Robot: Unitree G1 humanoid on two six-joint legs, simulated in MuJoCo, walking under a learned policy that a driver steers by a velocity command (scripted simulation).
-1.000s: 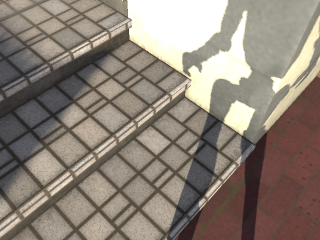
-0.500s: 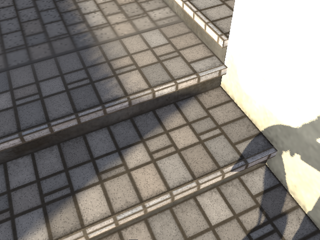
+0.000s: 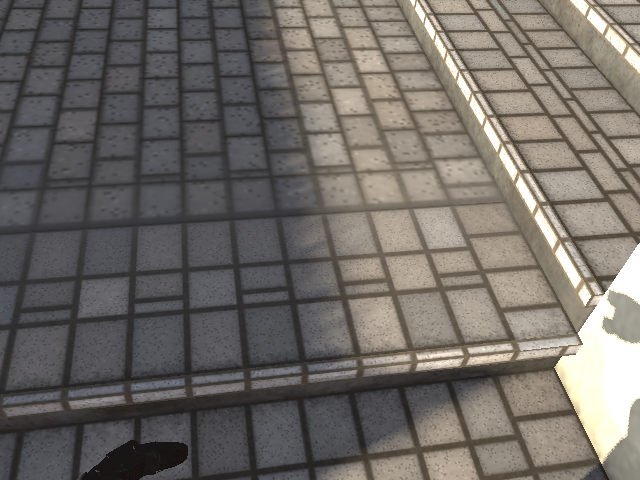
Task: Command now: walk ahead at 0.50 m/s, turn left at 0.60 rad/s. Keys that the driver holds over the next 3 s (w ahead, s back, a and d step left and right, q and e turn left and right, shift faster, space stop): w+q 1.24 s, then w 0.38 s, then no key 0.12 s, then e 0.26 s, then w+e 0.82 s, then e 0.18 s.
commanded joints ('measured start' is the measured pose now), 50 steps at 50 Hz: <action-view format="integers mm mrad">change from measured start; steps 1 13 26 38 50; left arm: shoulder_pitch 26 150 168 497 179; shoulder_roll -22 195 14 34 106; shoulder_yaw -13 63 45 46 52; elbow -34 -192 237 281 110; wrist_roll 12 -29 -5 22 -69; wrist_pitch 4 -49 -24 43 -71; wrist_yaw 4 6 2 78 -9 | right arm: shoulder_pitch -48 -18 -262 -615 -81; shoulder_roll -93 -214 20 88 -139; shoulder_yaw -20 -49 12 20 -88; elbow -44 -1 -213 -310 -128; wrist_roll -7 -4 2 39 0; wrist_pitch -21 -15 24 37 -8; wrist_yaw -28 -77 -15 -7 -9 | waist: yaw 37 265 -59 131 -88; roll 127 410 -2 -14 48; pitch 45 -182 154 279 -270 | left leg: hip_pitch -46 161 -535 -1372 337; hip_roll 133 179 121 181 293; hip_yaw -238 -231 -11 -22 -739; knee -230 -65 896 1358 -264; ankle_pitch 260 1613 278 -151 -206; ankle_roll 111 49 -11 -86 195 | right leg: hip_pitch -71 752 551 1326 374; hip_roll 26 121 -118 -347 94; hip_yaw -104 -91 -150 -117 147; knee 51 -659 -1421 -1387 105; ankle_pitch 61 -193 -139 69 -174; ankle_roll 50 -69 -70 -104 -13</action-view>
